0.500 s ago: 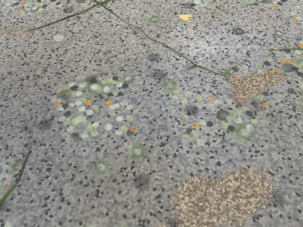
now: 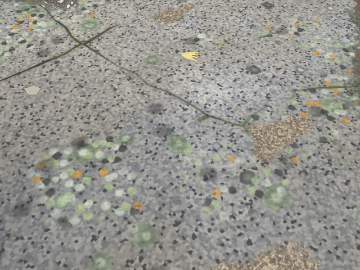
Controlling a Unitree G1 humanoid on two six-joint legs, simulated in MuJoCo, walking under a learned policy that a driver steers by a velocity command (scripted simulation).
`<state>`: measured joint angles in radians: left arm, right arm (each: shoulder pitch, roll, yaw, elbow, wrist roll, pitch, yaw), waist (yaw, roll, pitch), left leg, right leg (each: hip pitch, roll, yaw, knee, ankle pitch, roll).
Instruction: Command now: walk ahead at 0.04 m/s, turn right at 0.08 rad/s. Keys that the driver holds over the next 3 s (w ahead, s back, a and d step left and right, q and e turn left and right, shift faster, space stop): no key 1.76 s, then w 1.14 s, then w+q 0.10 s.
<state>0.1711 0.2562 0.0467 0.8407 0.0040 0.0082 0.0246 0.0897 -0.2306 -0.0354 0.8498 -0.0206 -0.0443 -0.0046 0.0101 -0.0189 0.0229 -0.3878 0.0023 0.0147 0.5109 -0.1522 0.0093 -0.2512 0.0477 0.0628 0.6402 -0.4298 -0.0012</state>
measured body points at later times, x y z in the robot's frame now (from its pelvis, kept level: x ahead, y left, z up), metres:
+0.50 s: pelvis +0.03 -0.01 +0.00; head +0.04 -0.01 +0.45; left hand +0.08 +0.25 -0.14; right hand +0.15 -0.27 -0.13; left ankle +0.07 +0.12 -0.73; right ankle -0.03 -0.12 -0.73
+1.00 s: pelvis +0.02 -0.01 +0.00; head +0.03 -0.01 +0.45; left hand +0.03 +0.24 -0.15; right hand +0.10 -0.27 -0.14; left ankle +0.07 +0.12 -0.73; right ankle -0.03 -0.12 -0.73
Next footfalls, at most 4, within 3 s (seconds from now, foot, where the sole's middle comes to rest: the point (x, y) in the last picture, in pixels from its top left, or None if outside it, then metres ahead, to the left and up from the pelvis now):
2.54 right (211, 258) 0.52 -0.09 -0.77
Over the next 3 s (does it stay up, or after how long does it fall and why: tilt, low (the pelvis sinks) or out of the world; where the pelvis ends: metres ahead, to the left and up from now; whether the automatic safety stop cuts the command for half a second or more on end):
stays up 0.58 0.02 0.01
